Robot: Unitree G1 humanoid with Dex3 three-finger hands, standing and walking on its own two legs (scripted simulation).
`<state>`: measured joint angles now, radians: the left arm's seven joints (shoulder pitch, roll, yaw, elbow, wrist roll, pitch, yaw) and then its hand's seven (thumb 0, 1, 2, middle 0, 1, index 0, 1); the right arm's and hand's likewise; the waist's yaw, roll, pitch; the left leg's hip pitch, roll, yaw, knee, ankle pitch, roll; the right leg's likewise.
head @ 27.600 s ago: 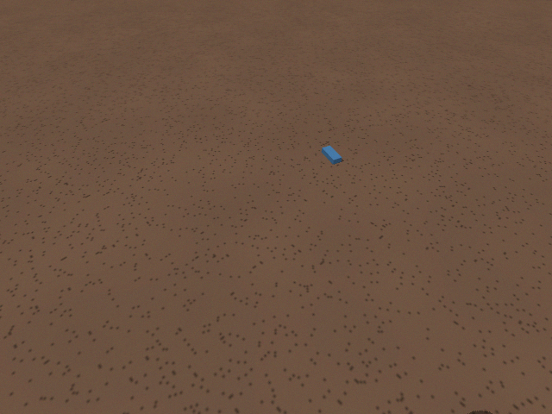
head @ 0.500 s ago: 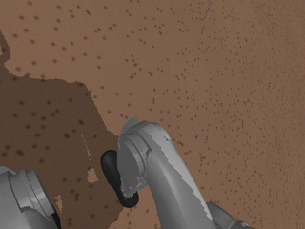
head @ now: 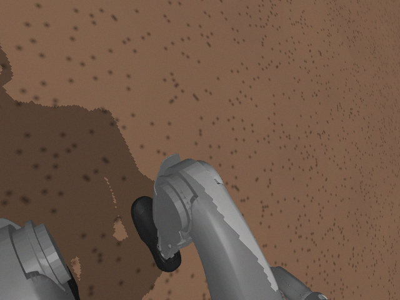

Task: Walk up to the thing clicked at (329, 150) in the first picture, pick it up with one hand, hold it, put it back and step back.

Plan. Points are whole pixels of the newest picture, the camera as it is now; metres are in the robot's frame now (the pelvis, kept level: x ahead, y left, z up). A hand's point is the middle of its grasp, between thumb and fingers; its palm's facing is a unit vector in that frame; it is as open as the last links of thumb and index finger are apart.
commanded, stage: close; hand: left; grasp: from above
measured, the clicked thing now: out of the picture +0.47 +0.32 -0.30
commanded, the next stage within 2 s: settle in 0.18 s
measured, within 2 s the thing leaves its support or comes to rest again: leaves its support in 0.62 s
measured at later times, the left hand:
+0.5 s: hand out of the picture +0.46 +0.31 -0.26, palm faces -0.44 -0.12 -0.89, open 8.7 cm
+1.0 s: hand out of the picture +0.45 +0.33 -0.19, palm faces -0.45 -0.08 -0.89, open 8.7 cm
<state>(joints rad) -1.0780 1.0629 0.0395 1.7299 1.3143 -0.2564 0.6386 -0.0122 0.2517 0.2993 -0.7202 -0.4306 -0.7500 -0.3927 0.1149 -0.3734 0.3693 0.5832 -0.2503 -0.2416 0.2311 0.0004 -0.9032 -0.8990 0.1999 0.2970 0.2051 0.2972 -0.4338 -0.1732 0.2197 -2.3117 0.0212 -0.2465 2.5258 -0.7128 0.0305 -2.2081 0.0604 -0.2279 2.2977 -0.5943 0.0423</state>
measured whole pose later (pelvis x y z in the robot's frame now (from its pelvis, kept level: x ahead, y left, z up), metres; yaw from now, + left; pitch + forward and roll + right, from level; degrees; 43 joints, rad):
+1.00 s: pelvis +0.01 +0.00 +0.01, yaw +4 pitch +32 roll -13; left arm -0.96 0.84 0.01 1.38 1.26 -0.20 0.36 0.00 0.27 0.20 -0.92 -0.23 -0.85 -0.21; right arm 0.17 -0.34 0.18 0.63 -0.16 -0.13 0.22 0.00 -0.91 -0.90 0.20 0.30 0.21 0.30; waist -0.31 -0.04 0.03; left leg -2.33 0.00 -0.18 2.46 -0.70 0.02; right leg -2.24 0.02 -0.18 2.29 -0.63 0.02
